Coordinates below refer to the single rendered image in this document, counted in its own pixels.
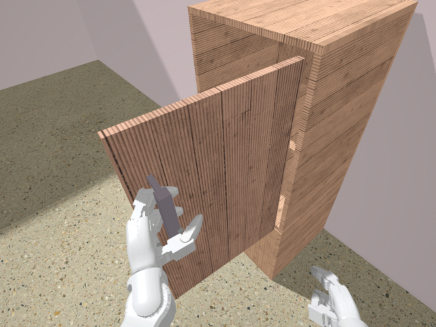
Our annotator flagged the right robot hand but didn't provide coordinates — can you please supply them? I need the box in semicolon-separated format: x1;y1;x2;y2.
308;266;361;327

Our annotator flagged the left robot hand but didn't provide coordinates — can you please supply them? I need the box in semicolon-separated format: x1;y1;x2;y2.
126;186;203;275

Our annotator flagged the left robot forearm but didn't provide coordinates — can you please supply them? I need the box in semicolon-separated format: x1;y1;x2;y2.
120;267;176;327

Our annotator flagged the handle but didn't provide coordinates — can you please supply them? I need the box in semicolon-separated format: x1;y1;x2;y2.
146;174;183;239

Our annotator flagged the cupboard door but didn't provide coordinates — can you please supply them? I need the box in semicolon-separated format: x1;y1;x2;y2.
98;56;305;300

